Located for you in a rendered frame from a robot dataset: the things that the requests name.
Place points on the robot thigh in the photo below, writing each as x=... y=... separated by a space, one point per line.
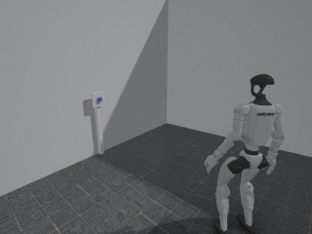
x=228 y=169
x=248 y=175

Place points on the right robot thigh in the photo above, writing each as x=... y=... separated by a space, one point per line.
x=248 y=175

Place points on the robot right upper arm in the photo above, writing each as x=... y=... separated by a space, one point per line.
x=278 y=123

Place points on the robot left hand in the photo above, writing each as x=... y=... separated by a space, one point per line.
x=210 y=162

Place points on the left robot forearm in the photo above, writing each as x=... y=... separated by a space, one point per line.
x=222 y=149

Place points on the robot right hand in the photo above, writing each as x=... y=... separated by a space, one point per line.
x=272 y=163

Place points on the panel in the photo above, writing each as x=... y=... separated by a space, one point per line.
x=96 y=105

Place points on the robot left upper arm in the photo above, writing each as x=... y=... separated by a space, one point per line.
x=240 y=112

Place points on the left robot thigh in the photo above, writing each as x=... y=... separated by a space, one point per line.
x=228 y=169

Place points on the right robot forearm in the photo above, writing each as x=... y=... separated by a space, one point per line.
x=275 y=147

